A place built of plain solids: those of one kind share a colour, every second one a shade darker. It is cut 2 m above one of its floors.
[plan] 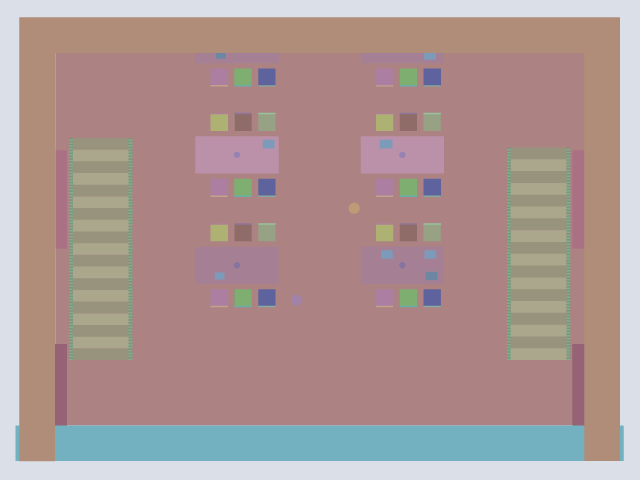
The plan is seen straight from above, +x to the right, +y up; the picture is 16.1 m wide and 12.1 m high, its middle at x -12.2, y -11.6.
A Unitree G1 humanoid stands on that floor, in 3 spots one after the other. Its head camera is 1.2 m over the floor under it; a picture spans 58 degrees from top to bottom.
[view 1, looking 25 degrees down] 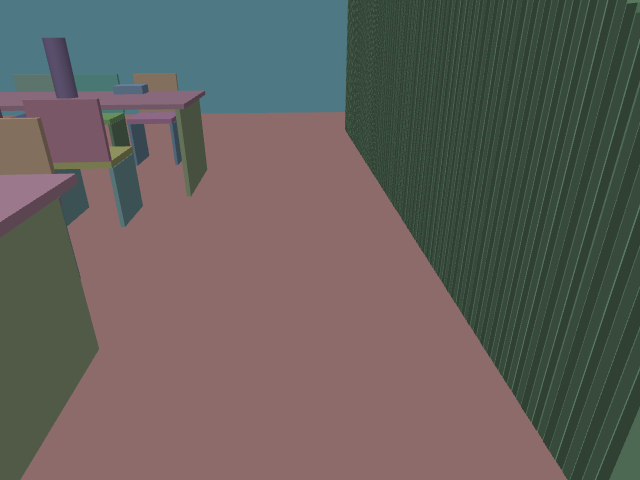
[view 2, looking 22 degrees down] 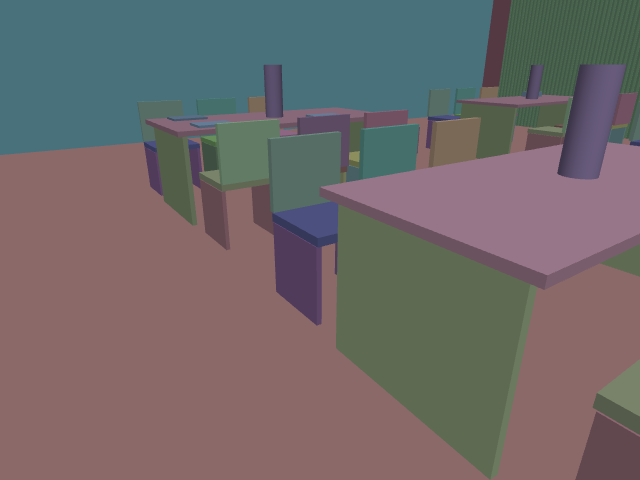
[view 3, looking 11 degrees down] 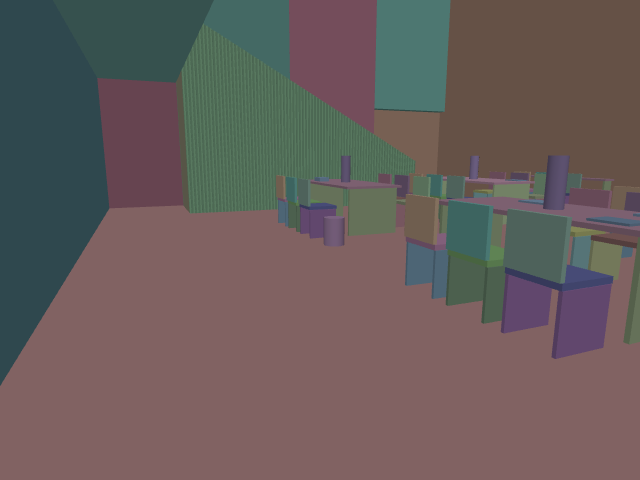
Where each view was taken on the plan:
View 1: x -16.13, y -8.33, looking -94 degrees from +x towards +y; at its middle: floor_main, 2.84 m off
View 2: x -8.14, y -8.54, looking -124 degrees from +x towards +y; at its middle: table_chair0n_seat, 1.98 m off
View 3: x -7.44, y -15.49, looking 158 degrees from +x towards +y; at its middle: floor_main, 6.29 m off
